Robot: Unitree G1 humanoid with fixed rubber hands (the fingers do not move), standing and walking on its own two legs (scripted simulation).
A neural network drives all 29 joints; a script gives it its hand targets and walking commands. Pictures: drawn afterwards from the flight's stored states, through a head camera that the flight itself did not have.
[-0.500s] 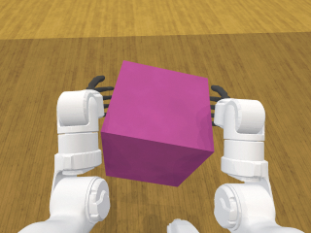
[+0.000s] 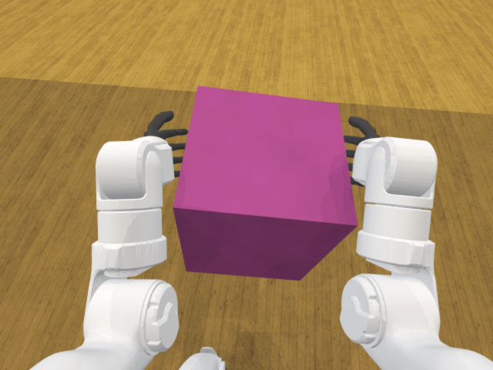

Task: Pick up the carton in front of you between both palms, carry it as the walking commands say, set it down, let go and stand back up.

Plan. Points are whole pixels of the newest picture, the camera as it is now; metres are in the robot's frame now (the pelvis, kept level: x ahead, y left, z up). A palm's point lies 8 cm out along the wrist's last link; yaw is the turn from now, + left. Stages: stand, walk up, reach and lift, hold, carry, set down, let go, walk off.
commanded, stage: carry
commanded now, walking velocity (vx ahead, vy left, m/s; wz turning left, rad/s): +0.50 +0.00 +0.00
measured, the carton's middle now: (255, 195) +0.39 +0.03 +0.08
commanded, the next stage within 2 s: none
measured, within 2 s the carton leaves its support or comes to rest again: neither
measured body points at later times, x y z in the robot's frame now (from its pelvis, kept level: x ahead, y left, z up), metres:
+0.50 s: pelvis +0.30 -0.01 +0.03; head +0.34 -0.01 +0.48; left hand +0.71 +0.13 +0.20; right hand +0.71 -0.17 +0.20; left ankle +0.18 +0.10 -0.63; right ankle +0.39 -0.09 -0.68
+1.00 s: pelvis +0.49 -0.01 +0.06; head +0.53 -0.01 +0.51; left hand +0.89 +0.12 +0.22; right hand +0.88 -0.17 +0.23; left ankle +0.52 +0.08 -0.67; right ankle +0.46 -0.12 -0.67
